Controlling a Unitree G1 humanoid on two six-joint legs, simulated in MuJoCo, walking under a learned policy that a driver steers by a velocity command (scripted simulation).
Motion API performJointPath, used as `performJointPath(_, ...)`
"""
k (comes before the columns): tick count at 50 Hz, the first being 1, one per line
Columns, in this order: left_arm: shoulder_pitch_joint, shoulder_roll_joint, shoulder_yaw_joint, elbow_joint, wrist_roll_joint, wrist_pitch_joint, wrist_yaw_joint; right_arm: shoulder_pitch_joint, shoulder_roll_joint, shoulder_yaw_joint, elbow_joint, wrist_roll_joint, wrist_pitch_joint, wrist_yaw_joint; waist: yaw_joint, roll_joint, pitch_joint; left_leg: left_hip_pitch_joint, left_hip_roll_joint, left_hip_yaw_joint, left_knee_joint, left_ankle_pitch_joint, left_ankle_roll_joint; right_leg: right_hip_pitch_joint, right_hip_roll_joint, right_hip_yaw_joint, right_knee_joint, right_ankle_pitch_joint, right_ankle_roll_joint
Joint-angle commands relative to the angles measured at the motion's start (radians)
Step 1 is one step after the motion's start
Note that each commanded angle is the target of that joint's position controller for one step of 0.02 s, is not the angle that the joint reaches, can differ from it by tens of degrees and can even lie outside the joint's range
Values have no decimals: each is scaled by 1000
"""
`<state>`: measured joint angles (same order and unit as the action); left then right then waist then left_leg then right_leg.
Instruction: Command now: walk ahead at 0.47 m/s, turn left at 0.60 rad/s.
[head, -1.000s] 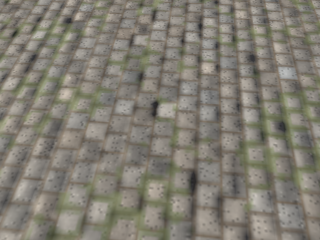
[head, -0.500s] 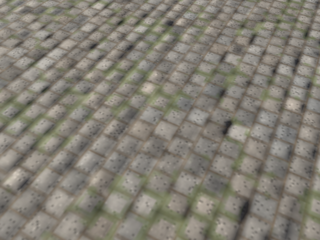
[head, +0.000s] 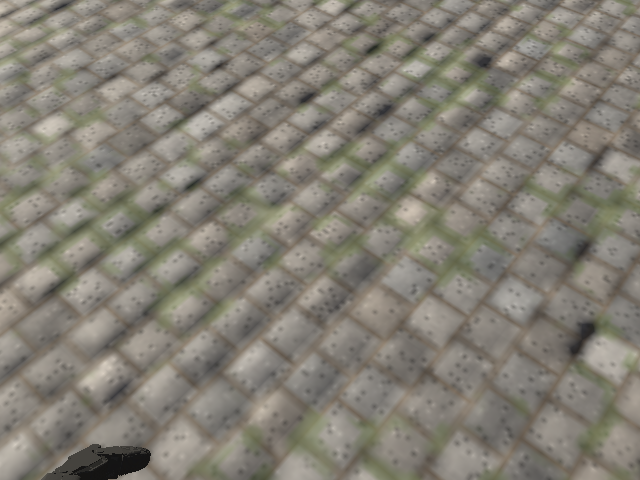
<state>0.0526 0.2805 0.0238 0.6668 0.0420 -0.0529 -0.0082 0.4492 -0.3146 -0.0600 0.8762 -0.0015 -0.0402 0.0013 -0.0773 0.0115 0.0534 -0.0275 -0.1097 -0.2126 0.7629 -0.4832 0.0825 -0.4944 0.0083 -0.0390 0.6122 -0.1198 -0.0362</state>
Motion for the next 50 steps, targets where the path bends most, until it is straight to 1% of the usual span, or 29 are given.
performJointPath(1, 249, 200, 68, 9, -3, 3, 20, -17, -104, -14, -111, -20, -15, 4, 105, -176, -194, -589, 57, 64, 550, 50, 12, 589, -430, 752, -379, -569, -160)
performJointPath(2, 202, 127, 51, 9, -9, 1, 16, -65, -105, -13, -103, -24, -9, 15, 101, -76, -96, -575, 101, 91, 510, 124, 11, 472, -379, 575, -380, -473, -152)
performJointPath(3, 185, 99, 43, 17, -7, -3, 16, -82, -84, -10, -100, -24, -3, 24, 87, -76, -57, -550, 129, 104, 464, 153, 7, 400, -328, 439, -398, -344, -131)
performJointPath(5, 204, 86, 37, 49, -12, -21, 17, -94, -66, -7, -101, -35, 19, 39, 72, -110, -29, -518, 154, 124, 435, 167, -6, 329, -284, 276, -425, -139, -123)
performJointPath(7, 234, 90, 39, 71, -23, -45, 6, -138, -49, -2, -124, -34, 33, 52, 70, -106, -22, -556, 167, 132, 408, 201, -11, 333, -293, 194, -450, -10, -134)
performJointPath(9, 255, 91, 41, 91, -24, -56, 1, -210, -36, 4, -152, -37, 36, 61, 76, -90, -6, -620, 173, 131, 362, 260, -21, 351, -293, 127, -477, 51, -144)
performJointPath(11, 274, 87, 39, 112, -21, -59, -3, -271, -20, 12, -173, -38, 31, 66, 79, -85, 6, -652, 166, 136, 262, 329, -33, 365, -271, 53, -486, 114, -143)
performJointPath(14, 275, 88, 35, 132, -24, -60, -9, -372, 10, 33, -198, -35, 18, 78, 90, -90, 17, -549, 150, 208, 13, 456, -37, 326, -217, -67, -485, 178, -115)
performJointPath(17, 343, 123, 41, 171, -29, -52, -5, -455, 5, 40, -218, -40, 16, 81, 115, -87, 30, -490, 141, 261, -118, 440, -22, 386, -251, -71, -481, 233, -111)
performJointPath(19, 383, 139, 42, 203, -32, -36, -2, -467, -11, 38, -221, -49, 12, 70, 114, -85, 28, -470, 127, 283, -175, 362, 3, 474, -274, -58, -423, 375, -111)
performJointPath(20, 392, 150, 43, 216, -31, -28, -1, -443, -19, 34, -214, -53, 7, 63, 98, -93, 8, -420, 105, 299, -201, 308, 17, 507, -274, -55, -352, 530, -108)
performJointPath(21, 396, 158, 42, 226, -31, -21, 0, -358, -31, 27, -186, -57, -2, 55, 57, -93, -41, -312, 75, 307, -245, 287, 34, 521, -261, -60, -227, 659, -100)
performJointPath(22, 396, 146, 36, 230, -34, -16, 0, -194, -56, 14, -126, -66, -15, 43, -14, -64, -135, -97, 62, 304, -301, 324, 55, 459, -220, -85, -33, 640, -81)
performJointPath(23, 385, 101, 20, 192, -39, -20, -3, -17, -135, -10, -89, -86, -22, 25, -83, 30, -269, 172, 271, 88, -315, 218, 100, 260, -175, -95, 255, 314, -62)
performJointPath(24, 473, -15, -2, 150, -60, -19, -15, -2, -234, -34, -93, -77, -16, 9, -25, 261, -397, 416, 578, -389, -409, 212, 207, -96, 2, -79, 597, -430, -22)
performJointPath(25, 381, 113, 34, 166, -42, -5, 4, -20, -199, -34, -97, -39, -13, 2, -57, 89, -343, 318, 543, -366, -437, 277, 182, -153, -19, 81, 672, -385, -39)
performJointPath(26, 328, 99, 37, 151, -50, -10, 1, -91, -137, -15, -85, -33, -18, -1, -12, 74, -202, 194, 490, -183, -450, 375, 149, -164, -59, 103, 645, -293, -50)
performJointPath(27, 328, 76, 32, 163, -52, -12, -2, -138, -77, -1, -80, -33, -27, 4, 22, 51, -127, 85, 444, -76, -488, 458, 114, -135, -89, 91, 585, -237, -46)
performJointPath(29, 368, 53, 35, 196, -25, 15, -12, -191, -20, 15, -76, -25, -40, 1, 76, 86, -72, -43, 378, 64, -546, 492, 65, -58, -111, 81, 533, -187, -25)
performJointPath(30, 370, 40, 37, 201, -21, 27, -19, -186, -12, 17, -71, -24, -49, 0, 83, 87, -69, -70, 373, 96, -565, 517, 64, -38, -106, 77, 532, -172, -18)
performJointPath(33, 293, 17, 40, 174, -17, 46, -35, -161, -33, 7, -45, -14, -72, -4, 98, 67, -27, -76, 364, 189, -617, 555, 68, -117, -116, 66, 513, -82, -3)
performJointPath(38, 121, 0, 31, 114, -14, 45, -49, -119, -19, 8, -13, -18, -73, -9, 76, 54, 32, -52, 334, 330, -634, 588, 65, -196, -115, 27, 309, 89, 8)
performJointPath(41, 15, -9, 18, 72, -8, 42, -60, -79, -42, 3, 8, -19, -70, -15, 47, 54, 52, -9, 351, 383, -624, 641, 61, -159, -96, -35, 141, 129, -14)
performJointPath(44, -25, 5, 18, 44, -3, 41, -63, -45, -64, -2, 32, -22, -57, -23, 43, 49, 54, 88, 375, 425, -555, 812, 43, -125, -62, -84, 55, 51, -62)
performJointPath(46, 19, 22, 26, 48, -2, 42, -56, -55, -93, -9, 34, -25, -46, -30, 72, 72, 12, 139, 378, 457, -422, 1125, 28, -38, 1, -126, 36, -50, -106)
performJointPath(47, 84, 36, 35, 63, -2, 41, -50, -63, -110, -14, 33, -27, -36, -32, 104, 80, -30, 151, 379, 466, -302, 1247, 25, 35, 39, -138, 30, -110, -131)
performJointPath(48, 188, 57, 48, 90, -2, 34, -42, -68, -126, -19, 29, -28, -25, -32, 148, 76, -93, 125, 377, 468, -129, 1247, 22, 156, 74, -132, -5, -146, -158)
performJointPath(49, 347, 99, 72, 140, 7, 25, -29, -83, -128, -20, 15, -26, -20, -28, 225, 22, -179, -6, 351, 479, 128, 1062, -6, 384, 71, -70, -90, -128, -196)
performJointPath(50, 409, 229, 110, 148, 11, 28, -10, -57, -33, 1, -42, -11, -26, -16, 213, -163, -274, -362, 239, 483, 494, 464, -58, 671, -202, 341, -133, -217, -302)
